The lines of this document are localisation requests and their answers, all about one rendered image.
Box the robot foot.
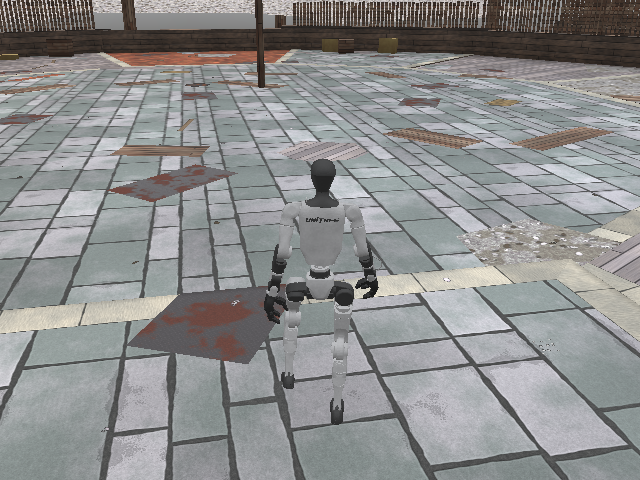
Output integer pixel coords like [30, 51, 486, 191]
[330, 398, 344, 425]
[281, 372, 295, 389]

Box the robot right hand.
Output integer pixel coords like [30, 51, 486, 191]
[355, 278, 379, 299]

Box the robot left hand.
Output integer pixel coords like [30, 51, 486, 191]
[264, 294, 288, 324]

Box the robot right forearm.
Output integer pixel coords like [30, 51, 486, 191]
[359, 242, 377, 282]

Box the robot right foot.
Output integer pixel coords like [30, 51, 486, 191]
[330, 398, 344, 425]

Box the right robot upper arm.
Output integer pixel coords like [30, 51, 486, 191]
[343, 202, 369, 257]

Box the left robot upper arm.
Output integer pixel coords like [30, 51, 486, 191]
[277, 202, 302, 259]

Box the robot left forearm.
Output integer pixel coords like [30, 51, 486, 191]
[266, 244, 287, 297]

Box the robot left foot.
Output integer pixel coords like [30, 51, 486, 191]
[281, 372, 295, 389]

